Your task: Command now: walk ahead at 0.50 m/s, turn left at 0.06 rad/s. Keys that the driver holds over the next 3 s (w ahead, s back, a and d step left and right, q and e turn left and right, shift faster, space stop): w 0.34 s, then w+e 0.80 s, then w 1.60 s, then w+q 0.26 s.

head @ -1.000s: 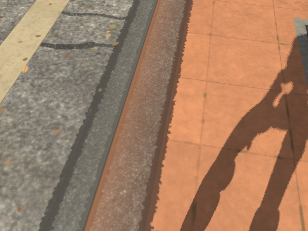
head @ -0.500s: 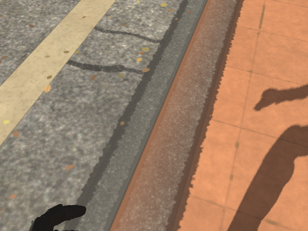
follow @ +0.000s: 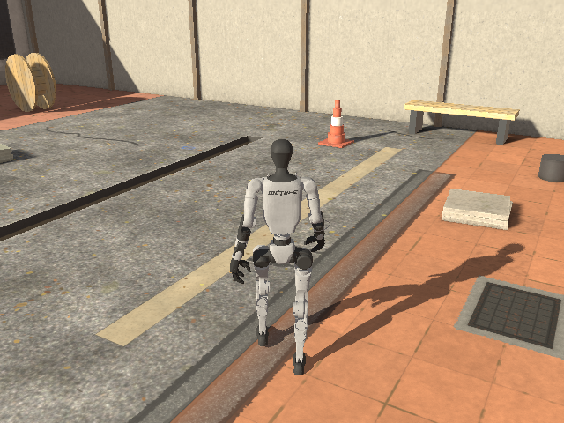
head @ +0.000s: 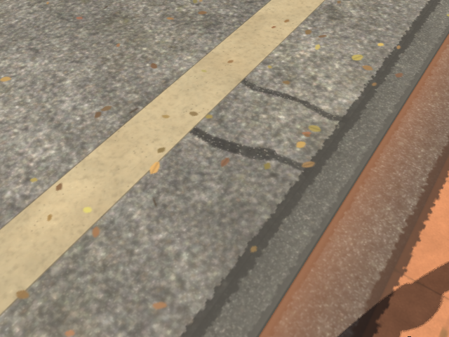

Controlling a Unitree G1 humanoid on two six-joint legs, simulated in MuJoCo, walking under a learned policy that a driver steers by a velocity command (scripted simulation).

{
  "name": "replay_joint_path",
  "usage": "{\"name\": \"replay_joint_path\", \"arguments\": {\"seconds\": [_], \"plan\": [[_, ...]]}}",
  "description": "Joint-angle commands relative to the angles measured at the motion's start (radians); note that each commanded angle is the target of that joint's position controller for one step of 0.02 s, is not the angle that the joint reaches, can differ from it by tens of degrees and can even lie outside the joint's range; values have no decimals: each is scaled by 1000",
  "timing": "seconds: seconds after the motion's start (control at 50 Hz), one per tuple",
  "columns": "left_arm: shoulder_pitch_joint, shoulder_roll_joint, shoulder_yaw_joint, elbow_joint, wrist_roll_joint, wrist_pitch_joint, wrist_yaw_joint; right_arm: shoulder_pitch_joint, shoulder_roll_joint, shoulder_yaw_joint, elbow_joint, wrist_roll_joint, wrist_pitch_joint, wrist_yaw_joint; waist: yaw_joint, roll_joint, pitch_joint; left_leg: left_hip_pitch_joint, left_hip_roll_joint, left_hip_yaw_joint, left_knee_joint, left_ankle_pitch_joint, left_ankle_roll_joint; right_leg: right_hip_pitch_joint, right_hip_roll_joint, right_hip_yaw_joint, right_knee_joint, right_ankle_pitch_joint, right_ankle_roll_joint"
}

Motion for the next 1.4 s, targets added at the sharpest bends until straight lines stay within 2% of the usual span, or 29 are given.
{"name": "replay_joint_path", "arguments": {"seconds": [0.02,0.06,0.08,0.1,0.12,0.14,0.16,0.2,0.36,0.52,0.58,0.62,0.64,0.66,0.68,0.7,0.74,0.78,0.84,1.06,1.12,1.16,1.18,1.2,1.22,1.24,1.26,1.32,1.4], "plan": [[8,175,36,-32,3,-2,10,-35,-85,-21,-71,-1,-20,-11,-52,-127,23,106,-41,33,-68,-58,32,-26,-286,138,30,546,-121],[4,165,31,-25,-4,7,13,174,-115,-41,4,-17,-37,-26,-143,-74,-84,394,-80,41,-176,-48,74,-64,-228,74,293,691,-88],[-17,134,19,-57,-9,5,13,353,-181,-61,39,-37,-46,-39,-216,2,-203,637,91,-143,-195,-126,127,-228,-183,32,546,471,-62],[65,27,-5,-93,-29,5,10,415,-286,-86,49,-43,-41,-45,-181,230,-291,870,366,-583,-289,-187,239,-572,-21,-43,879,-160,-18],[31,148,27,-76,1,15,19,394,-249,-85,53,6,-27,-41,-184,120,-254,796,361,-674,-338,-210,263,-667,-34,65,990,-245,-30],[-37,146,31,-92,5,15,14,304,-188,-68,44,14,-26,-37,-144,63,-117,683,306,-523,-346,-182,240,-698,-86,91,997,-164,-39],[-74,119,24,-97,2,11,6,251,-136,-55,41,12,-33,-31,-122,33,-55,572,255,-416,-382,-97,215,-671,-116,93,949,-98,-37],[-67,101,23,-84,17,31,-3,216,-94,-42,54,14,-46,-35,-70,56,-15,452,172,-278,-433,5,161,-585,-149,81,870,-47,-18],[-279,75,18,-142,21,59,-24,347,-117,-49,136,24,-64,-36,-84,20,42,479,132,-128,-517,151,175,-706,-171,36,674,169,38],[-465,65,1,-213,16,49,-29,430,-121,-46,193,7,-65,-55,-131,23,87,625,173,27,-474,337,129,-666,-108,-10,417,225,-34],[-413,79,10,-209,21,45,-25,407,-152,-50,200,4,-59,-66,-94,47,40,684,183,85,-302,731,102,-539,-37,-75,370,101,-91],[-196,113,34,-146,29,35,-17,391,-177,-56,196,5,-42,-69,-1,42,-89,646,163,134,29,848,77,-279,35,-96,288,84,-141],[-32,180,61,-103,45,30,-8,377,-169,-51,169,10,-42,-70,65,-9,-183,443,138,147,294,598,52,-20,-71,65,263,54,-196],[10,304,96,-109,43,35,3,432,-73,-32,109,30,-50,-50,22,-255,-294,21,-56,152,708,-156,-4,292,-378,597,206,64,-364],[-11,278,92,-105,-2,48,-1,343,-146,-51,95,12,-60,-47,30,-147,-318,-115,-95,-55,817,-373,1,300,-402,790,87,101,-378],[-88,257,86,-110,-8,53,2,268,-137,-48,62,16,-71,-41,-2,-103,-160,-181,-29,-82,791,-283,8,174,-373,616,76,137,-346],[-162,172,65,-115,-6,49,7,242,-121,-44,56,10,-72,-41,-66,-13,-26,-98,30,-75,635,-205,-5,-61,-284,441,34,314,-271],[-179,147,55,-114,-14,37,10,268,-104,-41,52,-15,-33,-38,-109,-44,-28,-1,46,-72,548,-204,-35,-165,-220,350,8,389,-243],[-134,184,64,-108,-16,22,10,220,-90,-38,24,-19,-3,-29,-108,-60,-21,-24,44,-44,451,-154,-70,-202,-182,315,-21,402,-245],[38,206,71,-104,1,35,24,-143,-106,-22,-123,1,-17,-17,18,-103,16,-118,-24,-45,33,62,-77,-8,-176,397,66,497,-186],[-25,233,77,-129,6,34,33,-58,-141,-29,-117,7,-30,-23,-43,-123,2,77,-54,-60,-77,-10,-41,-47,-185,430,139,565,-140],[-70,238,76,-139,-1,24,22,169,-187,-50,-52,4,-47,-43,-151,-71,-105,400,-73,-44,-167,-19,2,-119,-113,377,379,670,-95],[-56,176,58,-159,-12,14,13,319,-249,-66,-40,-18,-57,-60,-203,20,-241,622,113,-226,-197,-181,54,-225,-54,311,632,467,-71],[57,87,40,-183,-37,15,13,345,-338,-86,-42,-35,-46,-65,-142,244,-330,836,364,-678,-290,-257,165,-523,109,191,899,-208,-36],[82,160,45,-157,-1,25,20,304,-284,-83,-37,-12,-33,-55,-109,177,-281,757,371,-827,-333,-356,201,-621,45,192,1008,-249,-47],[26,167,46,-142,11,32,16,236,-189,-63,-48,-2,-31,-48,-96,47,-139,618,325,-675,-351,-369,186,-624,-2,194,1019,-153,-44],[-41,152,41,-151,15,32,8,199,-137,-50,-43,-1,-34,-42,-97,-11,-62,516,265,-529,-371,-271,166,-609,-29,183,974,-94,-37],[-75,132,35,-161,30,52,-12,224,-128,-43,2,4,-55,-39,-70,79,-28,420,168,-307,-402,29,131,-547,-55,161,887,-62,-16],[-171,119,25,-193,32,60,-23,283,-148,-50,44,20,-76,-30,-69,65,-18,442,169,-221,-451,128,163,-626,-75,135,802,10,6]]}}
Next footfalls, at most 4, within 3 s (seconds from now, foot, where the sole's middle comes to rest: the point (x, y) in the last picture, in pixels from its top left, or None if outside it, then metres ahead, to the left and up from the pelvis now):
0.08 left None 0.19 0.11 -0.78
0.64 right None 0.48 -0.09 -0.78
1.18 left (260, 233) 0.82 -0.02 -0.78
1.68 right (350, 214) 0.92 -0.32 -0.78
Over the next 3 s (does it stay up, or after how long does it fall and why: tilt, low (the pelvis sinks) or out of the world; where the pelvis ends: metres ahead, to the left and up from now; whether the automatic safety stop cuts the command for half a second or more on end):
stays up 1.43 -0.55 0.00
